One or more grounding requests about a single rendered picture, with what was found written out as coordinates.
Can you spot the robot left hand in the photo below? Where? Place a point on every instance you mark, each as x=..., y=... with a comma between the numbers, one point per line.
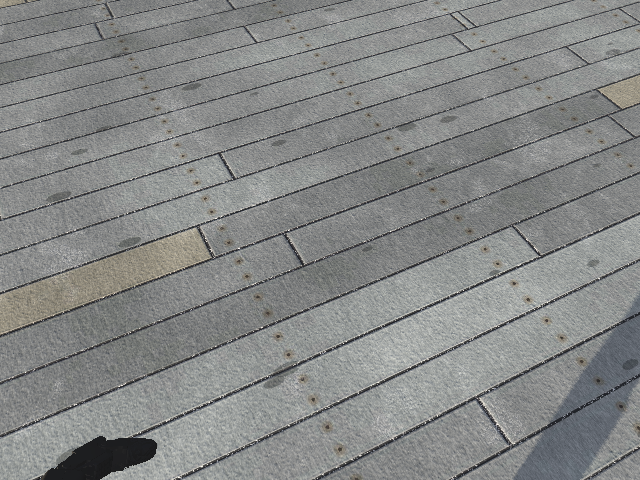
x=98, y=458

